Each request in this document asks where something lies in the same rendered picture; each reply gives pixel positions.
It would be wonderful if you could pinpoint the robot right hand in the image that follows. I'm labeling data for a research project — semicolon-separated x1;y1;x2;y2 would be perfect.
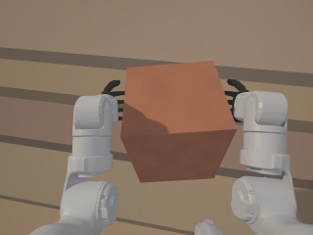
224;79;248;122

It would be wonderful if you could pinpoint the right robot upper arm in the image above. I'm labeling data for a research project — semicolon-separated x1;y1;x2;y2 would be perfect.
231;176;313;235

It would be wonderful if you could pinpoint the robot left hand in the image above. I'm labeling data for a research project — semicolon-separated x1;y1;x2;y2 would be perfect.
102;80;125;120

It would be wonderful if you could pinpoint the carton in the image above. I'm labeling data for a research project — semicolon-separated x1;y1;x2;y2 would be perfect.
120;61;237;183

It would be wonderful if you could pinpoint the left robot forearm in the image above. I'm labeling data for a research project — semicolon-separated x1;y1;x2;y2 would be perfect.
60;94;118;216

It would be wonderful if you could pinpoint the right robot thigh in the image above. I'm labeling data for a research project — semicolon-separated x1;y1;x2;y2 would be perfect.
195;222;226;235

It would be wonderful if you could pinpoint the right robot forearm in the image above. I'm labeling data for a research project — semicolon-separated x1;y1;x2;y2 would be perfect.
233;90;297;212

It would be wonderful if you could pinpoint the robot right shin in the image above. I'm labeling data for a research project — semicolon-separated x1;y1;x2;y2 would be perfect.
201;219;213;224

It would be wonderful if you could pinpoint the left robot upper arm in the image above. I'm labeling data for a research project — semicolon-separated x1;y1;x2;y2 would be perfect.
29;179;119;235

